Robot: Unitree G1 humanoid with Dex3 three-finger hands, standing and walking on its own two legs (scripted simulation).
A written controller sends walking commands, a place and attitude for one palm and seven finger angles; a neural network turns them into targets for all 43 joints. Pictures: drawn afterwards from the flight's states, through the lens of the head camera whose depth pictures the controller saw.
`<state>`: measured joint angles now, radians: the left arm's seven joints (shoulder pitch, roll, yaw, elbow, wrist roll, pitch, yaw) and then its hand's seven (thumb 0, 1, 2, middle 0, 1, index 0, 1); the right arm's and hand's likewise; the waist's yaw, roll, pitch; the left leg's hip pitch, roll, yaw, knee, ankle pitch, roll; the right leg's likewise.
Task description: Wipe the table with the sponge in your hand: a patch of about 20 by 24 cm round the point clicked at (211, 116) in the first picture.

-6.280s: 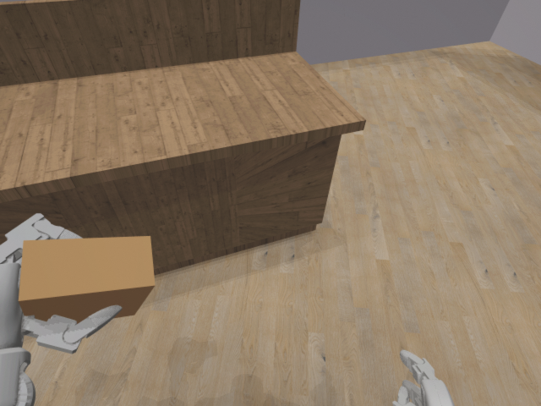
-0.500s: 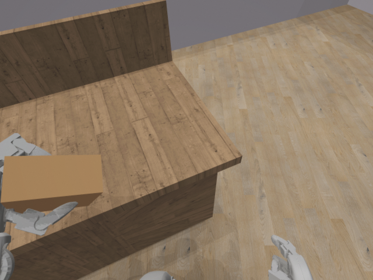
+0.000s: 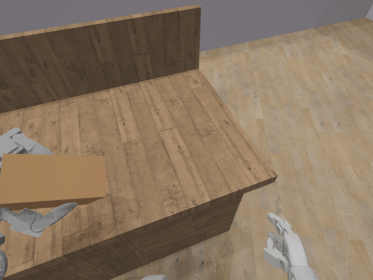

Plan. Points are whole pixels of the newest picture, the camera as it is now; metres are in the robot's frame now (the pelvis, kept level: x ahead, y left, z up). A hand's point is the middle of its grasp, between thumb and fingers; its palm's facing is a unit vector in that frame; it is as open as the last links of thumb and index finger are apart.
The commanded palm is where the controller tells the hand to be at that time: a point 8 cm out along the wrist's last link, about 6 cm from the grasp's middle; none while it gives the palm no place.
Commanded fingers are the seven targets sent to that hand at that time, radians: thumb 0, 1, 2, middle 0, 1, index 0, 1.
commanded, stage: come to a stop and stand still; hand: left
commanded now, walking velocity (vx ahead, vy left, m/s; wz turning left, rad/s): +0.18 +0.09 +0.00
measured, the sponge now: (67, 184) +0.23 +0.19 +0.18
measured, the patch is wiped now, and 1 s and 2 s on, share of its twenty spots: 0.00 0.00 0.00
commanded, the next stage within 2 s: look again from close up in 0.94 s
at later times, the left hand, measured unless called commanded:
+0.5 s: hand out of the picture +0.21 +0.28 +0.19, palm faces +0.34 -0.86 -0.37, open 9.7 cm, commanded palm +0.16 +0.32 +0.19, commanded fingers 0.00 0.10 1.30 -1.20 -1.60 -1.20 -1.60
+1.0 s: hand (16, 188) +0.21 +0.26 +0.18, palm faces +0.35 -0.83 -0.43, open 9.7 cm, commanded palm +0.16 +0.30 +0.19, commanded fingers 0.00 0.10 1.30 -1.20 -1.60 -1.20 -1.60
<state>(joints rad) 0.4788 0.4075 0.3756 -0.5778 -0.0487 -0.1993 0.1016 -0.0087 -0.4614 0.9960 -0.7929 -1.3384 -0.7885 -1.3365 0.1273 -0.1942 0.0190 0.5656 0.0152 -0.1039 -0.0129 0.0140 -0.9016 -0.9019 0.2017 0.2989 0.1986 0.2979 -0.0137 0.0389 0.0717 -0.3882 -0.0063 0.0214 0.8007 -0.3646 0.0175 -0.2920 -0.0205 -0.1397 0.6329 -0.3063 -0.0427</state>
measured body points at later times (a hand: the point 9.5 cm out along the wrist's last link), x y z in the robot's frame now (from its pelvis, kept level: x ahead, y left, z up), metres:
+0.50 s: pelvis -0.01 +0.04 +0.02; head +0.01 +0.06 +0.47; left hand +0.19 +0.32 +0.21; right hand +0.17 -0.17 -0.05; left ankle +0.02 +0.16 -0.72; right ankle +0.02 -0.09 -0.72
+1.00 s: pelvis -0.01 +0.02 +0.02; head +0.01 +0.02 +0.47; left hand +0.19 +0.31 +0.20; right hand +0.16 -0.22 -0.06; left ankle +0.02 +0.16 -0.72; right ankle +0.02 -0.09 -0.72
